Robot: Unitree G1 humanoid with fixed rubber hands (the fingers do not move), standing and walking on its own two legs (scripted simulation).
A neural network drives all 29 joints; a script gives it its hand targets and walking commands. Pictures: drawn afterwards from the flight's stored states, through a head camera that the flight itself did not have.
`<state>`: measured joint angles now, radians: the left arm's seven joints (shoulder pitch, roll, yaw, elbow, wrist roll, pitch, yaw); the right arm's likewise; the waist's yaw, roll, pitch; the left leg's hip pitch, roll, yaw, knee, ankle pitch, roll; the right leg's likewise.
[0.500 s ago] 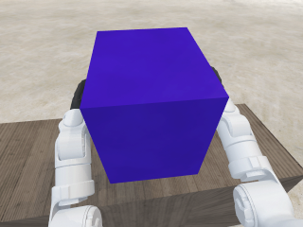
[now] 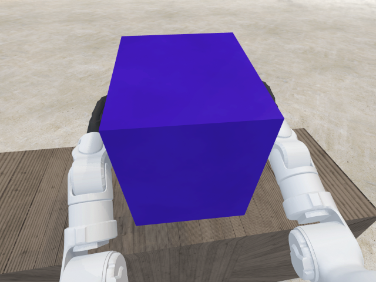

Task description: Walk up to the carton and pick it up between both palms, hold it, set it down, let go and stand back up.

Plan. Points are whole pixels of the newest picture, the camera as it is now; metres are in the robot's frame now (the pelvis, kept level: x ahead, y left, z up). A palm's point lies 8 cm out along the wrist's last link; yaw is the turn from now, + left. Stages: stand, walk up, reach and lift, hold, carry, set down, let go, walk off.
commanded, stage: hold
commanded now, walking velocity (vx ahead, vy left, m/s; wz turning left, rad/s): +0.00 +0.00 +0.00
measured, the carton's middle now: (184, 128) +0.40 +0.01 +0.16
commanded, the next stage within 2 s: none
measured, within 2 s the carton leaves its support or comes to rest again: neither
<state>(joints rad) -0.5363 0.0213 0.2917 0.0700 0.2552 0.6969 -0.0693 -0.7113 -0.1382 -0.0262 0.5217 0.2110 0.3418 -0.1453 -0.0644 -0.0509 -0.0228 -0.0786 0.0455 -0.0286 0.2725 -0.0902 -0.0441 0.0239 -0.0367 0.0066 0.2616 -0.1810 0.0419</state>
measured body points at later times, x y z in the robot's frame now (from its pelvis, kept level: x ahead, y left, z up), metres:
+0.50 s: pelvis +0.00 +0.00 +0.00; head -0.05 +0.02 +0.45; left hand +0.36 +0.18 +0.19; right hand +0.38 -0.16 +0.21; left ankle +0.05 +0.15 -0.75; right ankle -0.02 -0.14 -0.75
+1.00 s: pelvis +0.00 +0.00 +0.00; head -0.05 +0.02 +0.45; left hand +0.36 +0.18 +0.19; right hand +0.38 -0.16 +0.21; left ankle +0.05 +0.15 -0.75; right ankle -0.02 -0.14 -0.75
